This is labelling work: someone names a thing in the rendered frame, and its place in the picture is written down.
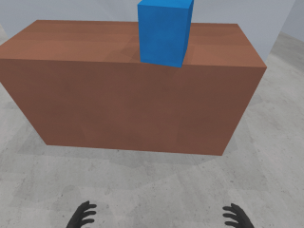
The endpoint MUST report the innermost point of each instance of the right robot hand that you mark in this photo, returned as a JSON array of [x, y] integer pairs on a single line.
[[242, 220]]

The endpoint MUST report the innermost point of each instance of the left robot hand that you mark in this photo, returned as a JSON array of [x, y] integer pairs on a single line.
[[77, 220]]

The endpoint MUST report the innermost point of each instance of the pedestal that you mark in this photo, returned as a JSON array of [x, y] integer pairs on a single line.
[[82, 84]]

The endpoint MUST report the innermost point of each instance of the carton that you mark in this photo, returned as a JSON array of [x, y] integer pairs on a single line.
[[164, 27]]

